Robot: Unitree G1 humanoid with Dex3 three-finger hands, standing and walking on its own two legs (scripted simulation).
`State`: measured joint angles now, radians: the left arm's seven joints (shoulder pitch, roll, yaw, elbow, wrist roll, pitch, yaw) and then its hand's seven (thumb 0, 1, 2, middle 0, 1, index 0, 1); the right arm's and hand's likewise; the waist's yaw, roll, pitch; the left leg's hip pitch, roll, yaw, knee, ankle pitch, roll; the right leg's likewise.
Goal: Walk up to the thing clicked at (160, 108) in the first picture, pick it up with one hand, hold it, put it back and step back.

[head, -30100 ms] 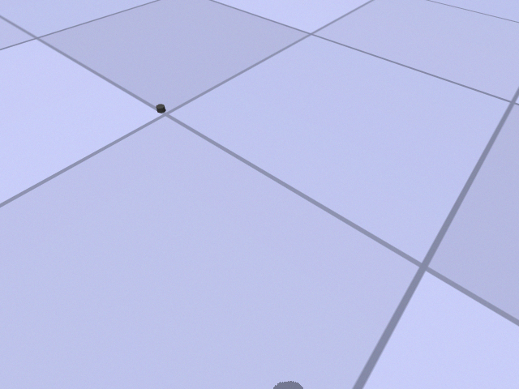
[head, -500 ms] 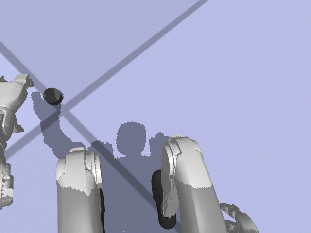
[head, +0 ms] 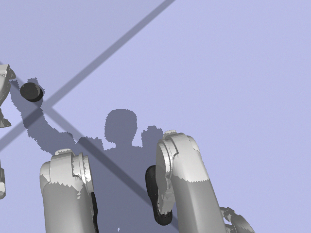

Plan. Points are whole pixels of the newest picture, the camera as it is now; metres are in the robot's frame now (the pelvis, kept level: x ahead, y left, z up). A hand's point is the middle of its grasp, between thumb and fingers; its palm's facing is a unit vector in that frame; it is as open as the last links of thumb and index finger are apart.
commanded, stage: rise first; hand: left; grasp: from above
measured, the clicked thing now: (31, 92) +0.51 +0.27 -0.32
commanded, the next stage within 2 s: none
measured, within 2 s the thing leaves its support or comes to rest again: neither
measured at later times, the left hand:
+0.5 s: hand (2, 100) +0.46 +0.31 -0.20, palm faces -0.46 -0.07 -0.88, open 13.6 cm
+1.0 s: hand (2, 96) +0.47 +0.31 -0.21, palm faces -0.47 -0.08 -0.88, open 13.7 cm
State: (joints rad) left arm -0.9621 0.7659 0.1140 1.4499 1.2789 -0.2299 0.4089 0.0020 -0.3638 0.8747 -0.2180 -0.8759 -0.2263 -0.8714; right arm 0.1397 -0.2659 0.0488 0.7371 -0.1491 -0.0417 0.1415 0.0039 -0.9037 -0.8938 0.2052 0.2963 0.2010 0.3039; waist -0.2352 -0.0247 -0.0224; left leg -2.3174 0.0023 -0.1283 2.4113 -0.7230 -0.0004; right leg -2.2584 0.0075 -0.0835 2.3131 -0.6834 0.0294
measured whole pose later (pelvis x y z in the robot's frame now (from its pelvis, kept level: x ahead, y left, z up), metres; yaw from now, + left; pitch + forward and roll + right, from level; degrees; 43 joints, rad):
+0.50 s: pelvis +0.00 +0.00 -0.01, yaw -1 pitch +34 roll -9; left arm -1.01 0.82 0.10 1.52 1.29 -0.22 0.43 0.00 -0.43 0.93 -0.17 -0.93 -0.17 -0.94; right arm 0.14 -0.28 0.09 0.72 -0.16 -0.05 0.15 0.00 -0.90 -0.89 0.20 0.30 0.20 0.30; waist -0.27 -0.04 0.00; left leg -2.34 0.00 -0.14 2.45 -0.71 0.00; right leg -2.28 0.01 -0.10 2.33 -0.67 0.04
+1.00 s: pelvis +0.00 +0.00 -0.01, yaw -2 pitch +34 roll -11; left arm -1.06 0.89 0.10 1.56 1.30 -0.23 0.41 0.00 -0.45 0.95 -0.15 -0.95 -0.15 -0.95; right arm 0.16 -0.29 0.14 0.70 -0.17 -0.06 0.15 0.00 -0.90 -0.89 0.21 0.30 0.20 0.30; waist -0.31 -0.05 0.03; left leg -2.36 0.00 -0.16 2.47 -0.71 0.01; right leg -2.28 0.02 -0.11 2.34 -0.66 0.04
